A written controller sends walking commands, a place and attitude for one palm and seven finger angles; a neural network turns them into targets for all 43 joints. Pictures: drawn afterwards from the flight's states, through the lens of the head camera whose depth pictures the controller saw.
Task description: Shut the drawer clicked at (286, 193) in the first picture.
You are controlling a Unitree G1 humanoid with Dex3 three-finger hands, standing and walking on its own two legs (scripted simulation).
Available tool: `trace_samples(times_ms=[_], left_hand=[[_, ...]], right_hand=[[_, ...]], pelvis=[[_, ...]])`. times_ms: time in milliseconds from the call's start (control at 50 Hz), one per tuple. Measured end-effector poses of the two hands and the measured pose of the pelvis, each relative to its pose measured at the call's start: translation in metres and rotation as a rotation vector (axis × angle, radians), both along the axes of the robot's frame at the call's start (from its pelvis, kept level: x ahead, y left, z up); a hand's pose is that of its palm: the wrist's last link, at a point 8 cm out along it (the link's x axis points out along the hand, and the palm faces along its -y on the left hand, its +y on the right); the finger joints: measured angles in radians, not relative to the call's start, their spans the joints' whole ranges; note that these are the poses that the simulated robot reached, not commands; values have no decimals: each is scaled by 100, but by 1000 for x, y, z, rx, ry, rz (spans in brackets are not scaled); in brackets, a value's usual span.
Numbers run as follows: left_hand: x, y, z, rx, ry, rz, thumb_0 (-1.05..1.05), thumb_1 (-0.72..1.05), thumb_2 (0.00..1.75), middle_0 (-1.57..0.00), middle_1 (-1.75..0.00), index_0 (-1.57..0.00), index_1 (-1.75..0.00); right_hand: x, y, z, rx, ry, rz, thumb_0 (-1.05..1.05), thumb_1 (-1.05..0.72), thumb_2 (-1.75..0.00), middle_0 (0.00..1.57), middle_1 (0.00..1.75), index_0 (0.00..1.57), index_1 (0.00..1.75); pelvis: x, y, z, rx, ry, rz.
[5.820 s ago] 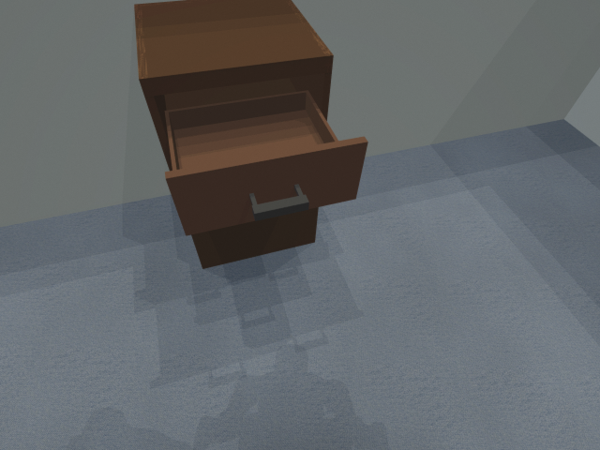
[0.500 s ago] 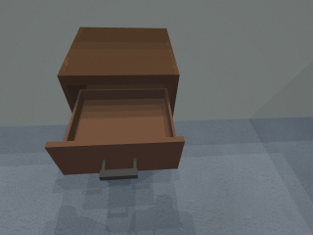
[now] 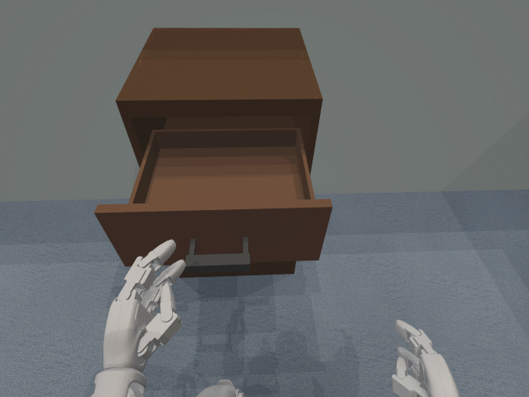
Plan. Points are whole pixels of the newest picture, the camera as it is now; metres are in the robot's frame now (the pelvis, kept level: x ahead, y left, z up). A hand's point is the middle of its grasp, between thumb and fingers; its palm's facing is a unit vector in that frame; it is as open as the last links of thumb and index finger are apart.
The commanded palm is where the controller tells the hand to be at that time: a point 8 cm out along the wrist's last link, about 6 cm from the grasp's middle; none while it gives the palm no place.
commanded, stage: raise the hand and make a fist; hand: left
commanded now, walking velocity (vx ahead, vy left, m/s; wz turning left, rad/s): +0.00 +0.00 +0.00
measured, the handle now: (219, 253) +0.39 +0.10 -0.05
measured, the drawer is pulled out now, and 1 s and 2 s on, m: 0.29 0.29 0.29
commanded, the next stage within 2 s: bring the fist close to the handle in 1.62 s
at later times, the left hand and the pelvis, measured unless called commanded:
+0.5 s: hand (196, 332) +0.22 +0.11 +0.01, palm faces +0.05 -1.00 +0.02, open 4.1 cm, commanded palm +0.17 +0.17 +0.03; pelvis +0.02 -0.02 -0.03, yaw +0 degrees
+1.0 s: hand (191, 333) +0.20 +0.11 +0.05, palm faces +0.07 -1.00 +0.05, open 3.1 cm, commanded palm +0.16 +0.16 +0.05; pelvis +0.04 -0.01 -0.02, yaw +0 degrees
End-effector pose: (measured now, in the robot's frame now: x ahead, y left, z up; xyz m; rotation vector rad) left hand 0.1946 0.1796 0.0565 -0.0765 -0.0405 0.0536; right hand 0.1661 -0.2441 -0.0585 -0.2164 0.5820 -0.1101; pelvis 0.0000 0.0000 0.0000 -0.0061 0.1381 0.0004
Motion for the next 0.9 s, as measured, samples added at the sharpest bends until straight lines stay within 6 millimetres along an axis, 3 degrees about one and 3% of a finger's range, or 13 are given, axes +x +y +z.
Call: trace_samples(times_ms=[80, 120, 160, 220, 300, 420, 480, 560, 720, 900], left_hand=[[-17, -19, -42, -13, 38, -64, 0, 91, 90, -39, -51, -39, -51], [-30, -17, -62, 13, 132, -42, 0, 91, 90, -43, -55, -43, -56], [-43, -7, -70, 34, 186, 23, 1, 90, 90, -47, -60, -47, -60], [-54, 9, -57, 62, 142, 125, 2, 90, 90, -53, -66, -53, -66], [-41, 7, -31, 79, 1, 108, 2, 90, 90, -60, -75, -60, -75], [-6, -21, -40, 54, 109, -57, 1, 90, 90, -72, -88, -72, -88], [1, -21, -42, 44, 180, -30, 1, 90, 90, -78, -94, -78, -94], [0, -12, -31, 52, 165, 51, 1, 90, 90, -86, -103, -86, -103], [-12, -16, -25, 36, 136, 22, 1, 90, 90, -102, -120, -102, -120], [-14, -14, -14, 27, 93, 41, 1, 90, 90, -120, -140, -120, -140]], right_hand=[[28, 0, -3, -15, -63, 36, 1, -91, -90, 21, 30, 20, 30], [39, 3, -5, -17, -79, 60, 1, -91, -90, 20, 30, 20, 30], [47, 9, -7, -10, -89, 77, 1, -91, -90, 20, 30, 20, 30], [51, 18, -14, 8, -84, 104, 1, -91, -90, 20, 30, 20, 30], [45, 27, -31, 35, -40, 140, 1, -91, -90, 21, 30, 20, 30], [24, 20, -49, 72, 83, 69, 2, -90, -90, 21, 30, 21, 30], [15, 10, -49, 71, 134, 6, 2, -90, -90, 21, 30, 21, 30], [12, -5, -46, 47, 170, -44, 2, -90, -90, 21, 30, 21, 30], [39, -17, -37, -9, 136, -42, 2, -91, -90, 20, 30, 20, 30], [73, 11, -22, 29, 40, 28, 2, -91, -90, 20, 30, 20, 30]], pelvis=[[-8, -7, -29, -4, 27, -1], [-9, -10, -37, -7, 37, 3], [-9, -14, -41, -16, 46, 7], [-7, -19, -44, -34, 58, 15], [-3, -23, -45, -54, 77, 29], [9, -24, -39, -45, 97, 16], [20, -24, -32, -32, 102, 2], [32, -24, -26, -22, 110, -8], [40, -17, -27, -24, 125, -1], [39, -12, -27, -34, 117, 9]])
